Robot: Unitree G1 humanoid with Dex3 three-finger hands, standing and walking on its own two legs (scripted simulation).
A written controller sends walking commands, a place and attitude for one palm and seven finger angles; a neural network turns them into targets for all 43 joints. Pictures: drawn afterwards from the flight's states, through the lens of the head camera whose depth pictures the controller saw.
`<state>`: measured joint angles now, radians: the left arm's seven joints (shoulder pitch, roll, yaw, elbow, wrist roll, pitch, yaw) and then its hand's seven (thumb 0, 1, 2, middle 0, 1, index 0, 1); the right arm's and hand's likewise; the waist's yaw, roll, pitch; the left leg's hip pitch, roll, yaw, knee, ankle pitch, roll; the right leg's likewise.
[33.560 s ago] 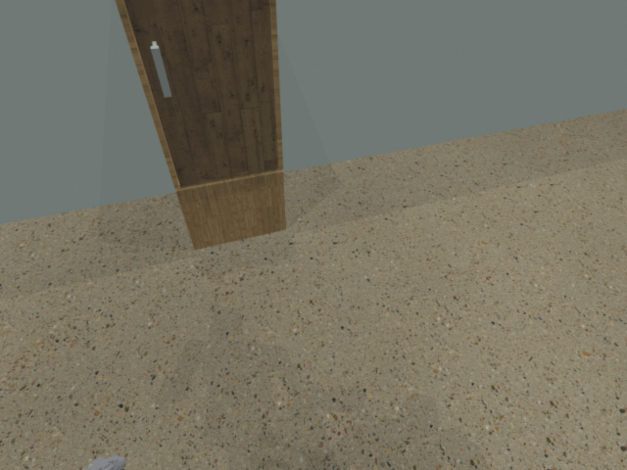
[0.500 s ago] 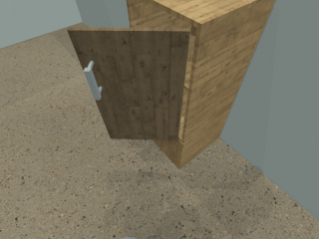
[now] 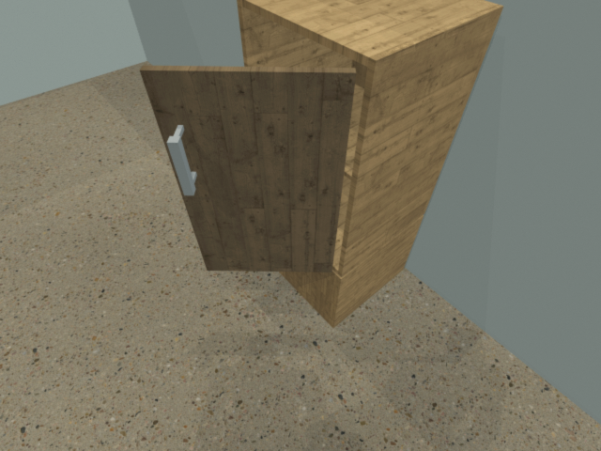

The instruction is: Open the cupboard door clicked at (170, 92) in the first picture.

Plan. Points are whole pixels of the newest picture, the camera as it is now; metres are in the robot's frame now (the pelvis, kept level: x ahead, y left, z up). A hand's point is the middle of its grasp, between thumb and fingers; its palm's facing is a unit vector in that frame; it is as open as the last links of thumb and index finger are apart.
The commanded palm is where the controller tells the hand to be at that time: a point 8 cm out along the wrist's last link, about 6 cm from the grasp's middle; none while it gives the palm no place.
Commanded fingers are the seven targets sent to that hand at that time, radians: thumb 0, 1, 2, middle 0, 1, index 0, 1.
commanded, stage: come to a stop and stand still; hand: left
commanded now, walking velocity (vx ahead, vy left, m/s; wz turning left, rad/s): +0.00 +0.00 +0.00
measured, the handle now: (184, 161) +0.61 +0.26 +0.02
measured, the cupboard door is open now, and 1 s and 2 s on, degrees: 49 49 49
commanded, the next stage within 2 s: look again from close up in 0.26 s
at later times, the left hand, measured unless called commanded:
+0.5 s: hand out of the picture -0.01 +0.17 -0.17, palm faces +0.00 -0.98 -0.18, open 7.4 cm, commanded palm none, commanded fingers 0.00 0.90 0.90 -0.20 -0.30 -0.20 -0.30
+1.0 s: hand out of the picture +0.04 +0.15 -0.17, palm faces +0.00 -0.98 -0.21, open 7.3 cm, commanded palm none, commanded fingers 0.00 0.90 0.90 -0.20 -0.30 -0.20 -0.30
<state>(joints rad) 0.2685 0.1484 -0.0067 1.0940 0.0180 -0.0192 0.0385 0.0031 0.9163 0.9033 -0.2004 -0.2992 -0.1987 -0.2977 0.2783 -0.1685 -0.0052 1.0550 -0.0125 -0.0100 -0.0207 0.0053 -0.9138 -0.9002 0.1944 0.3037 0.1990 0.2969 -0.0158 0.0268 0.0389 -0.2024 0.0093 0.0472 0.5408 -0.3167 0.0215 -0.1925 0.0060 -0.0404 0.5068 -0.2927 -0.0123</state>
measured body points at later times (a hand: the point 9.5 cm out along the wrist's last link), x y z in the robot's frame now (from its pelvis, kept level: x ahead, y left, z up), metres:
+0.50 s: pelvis +0.00 +0.00 +0.00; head +0.02 -0.01 +0.45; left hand -0.01 +0.22 -0.15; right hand -0.01 -0.21 -0.16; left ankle -0.02 +0.10 -0.73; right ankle -0.01 -0.11 -0.73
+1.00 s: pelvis +0.03 -0.02 +0.00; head +0.05 -0.03 +0.45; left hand +0.04 +0.20 -0.15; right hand +0.04 -0.25 -0.16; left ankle -0.02 +0.10 -0.73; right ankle -0.01 -0.11 -0.73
